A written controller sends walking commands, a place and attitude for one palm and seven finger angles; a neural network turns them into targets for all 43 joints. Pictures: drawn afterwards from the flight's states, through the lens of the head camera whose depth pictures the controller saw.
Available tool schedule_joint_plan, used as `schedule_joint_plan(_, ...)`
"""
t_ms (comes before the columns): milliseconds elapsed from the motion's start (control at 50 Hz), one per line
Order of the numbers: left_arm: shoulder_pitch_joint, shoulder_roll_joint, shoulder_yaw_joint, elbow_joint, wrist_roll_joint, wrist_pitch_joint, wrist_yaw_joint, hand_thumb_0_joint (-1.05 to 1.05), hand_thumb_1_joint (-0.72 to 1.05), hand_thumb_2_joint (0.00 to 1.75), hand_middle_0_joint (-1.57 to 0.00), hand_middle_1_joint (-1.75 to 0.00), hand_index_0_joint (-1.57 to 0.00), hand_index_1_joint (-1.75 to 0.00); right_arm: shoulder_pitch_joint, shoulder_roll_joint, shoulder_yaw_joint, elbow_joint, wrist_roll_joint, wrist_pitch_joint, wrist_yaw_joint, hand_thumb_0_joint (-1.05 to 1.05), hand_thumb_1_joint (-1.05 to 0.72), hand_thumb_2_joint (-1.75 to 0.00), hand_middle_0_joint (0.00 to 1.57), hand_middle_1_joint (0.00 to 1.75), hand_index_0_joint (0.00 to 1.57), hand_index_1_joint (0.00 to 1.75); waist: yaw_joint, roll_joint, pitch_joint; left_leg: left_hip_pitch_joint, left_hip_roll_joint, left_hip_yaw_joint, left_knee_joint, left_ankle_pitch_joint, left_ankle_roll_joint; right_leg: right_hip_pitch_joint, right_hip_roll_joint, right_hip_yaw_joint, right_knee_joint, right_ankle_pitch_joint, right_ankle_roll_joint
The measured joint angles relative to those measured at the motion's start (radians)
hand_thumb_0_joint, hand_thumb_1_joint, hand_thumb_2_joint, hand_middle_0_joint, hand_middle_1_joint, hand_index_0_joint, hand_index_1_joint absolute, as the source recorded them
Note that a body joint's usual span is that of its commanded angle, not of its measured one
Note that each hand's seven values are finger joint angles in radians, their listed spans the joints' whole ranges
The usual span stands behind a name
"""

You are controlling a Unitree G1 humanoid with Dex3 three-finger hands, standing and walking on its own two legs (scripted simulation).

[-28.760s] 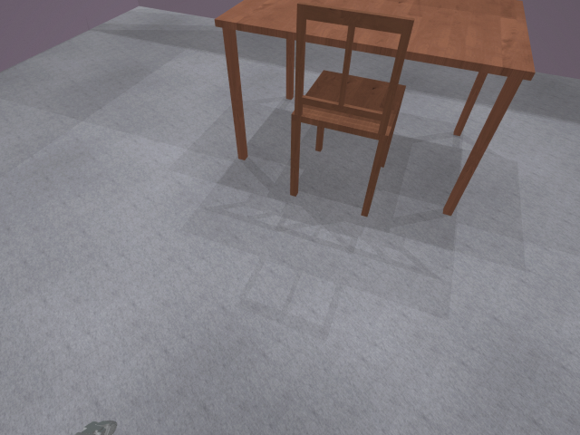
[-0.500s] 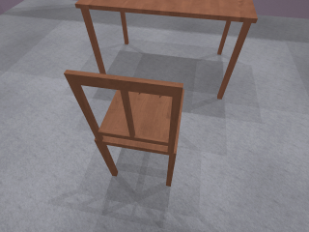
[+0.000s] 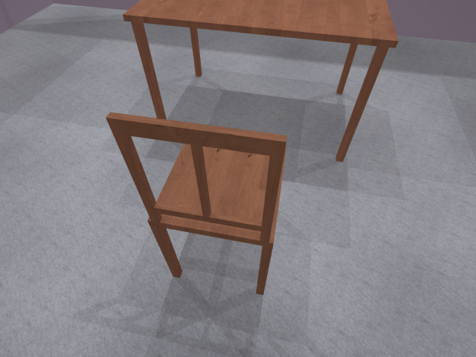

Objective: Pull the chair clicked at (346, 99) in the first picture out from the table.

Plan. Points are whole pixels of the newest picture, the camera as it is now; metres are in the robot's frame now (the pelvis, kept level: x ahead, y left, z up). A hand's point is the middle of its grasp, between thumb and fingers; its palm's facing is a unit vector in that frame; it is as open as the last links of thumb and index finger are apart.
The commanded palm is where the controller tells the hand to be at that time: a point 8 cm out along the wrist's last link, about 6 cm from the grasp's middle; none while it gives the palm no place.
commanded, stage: let the arm hang, fingers relaxed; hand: left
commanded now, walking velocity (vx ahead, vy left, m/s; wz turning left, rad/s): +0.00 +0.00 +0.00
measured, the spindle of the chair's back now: (202, 183) +0.51 +0.12 -0.08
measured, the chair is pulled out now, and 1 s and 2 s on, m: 0.71 0.71 0.71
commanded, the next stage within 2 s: look to check the result in 0.04 s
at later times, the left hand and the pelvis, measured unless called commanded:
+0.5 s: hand out of the picture +0.01 +0.17 -0.17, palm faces +0.03 -0.98 -0.20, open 7.3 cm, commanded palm none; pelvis +0.01 +0.00 +0.00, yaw +0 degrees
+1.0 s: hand out of the picture +0.01 +0.16 -0.17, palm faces +0.04 -0.98 -0.19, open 7.3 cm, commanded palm none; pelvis +0.01 +0.00 +0.00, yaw +0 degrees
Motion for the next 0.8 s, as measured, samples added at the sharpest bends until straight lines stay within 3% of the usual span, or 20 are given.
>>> schedule_joint_plan(800, -0.018, 0.003, 0.002, 0.01, -0.004, -0.003, 0.001, 0.02, 0.94, 0.9, -0.2, -0.3, -0.2, -0.3, -0.018, -0.008, 0.003, 0.022, 0.004, -0.006, -0.008, 0.01, -0.91, -0.9, 0.2, 0.3, 0.2, 0.3, -0.001, 0.0, 0.022, 0.033, -0.002, -0.006, -0.033, 0.0, -0.003, 0.022, -0.003, -0.006, -0.002, -0.019, -0.002)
